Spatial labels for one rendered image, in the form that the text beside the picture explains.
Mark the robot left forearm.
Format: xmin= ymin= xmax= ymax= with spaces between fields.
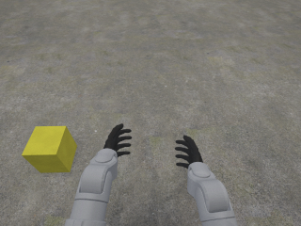
xmin=64 ymin=148 xmax=118 ymax=226

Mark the carton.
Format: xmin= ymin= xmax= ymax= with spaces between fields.
xmin=22 ymin=126 xmax=77 ymax=173

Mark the left robot hand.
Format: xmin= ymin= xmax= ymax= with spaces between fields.
xmin=103 ymin=123 xmax=132 ymax=157

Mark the right robot hand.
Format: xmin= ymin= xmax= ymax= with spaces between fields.
xmin=175 ymin=135 xmax=203 ymax=169

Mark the robot right forearm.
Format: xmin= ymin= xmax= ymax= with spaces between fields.
xmin=187 ymin=162 xmax=238 ymax=226

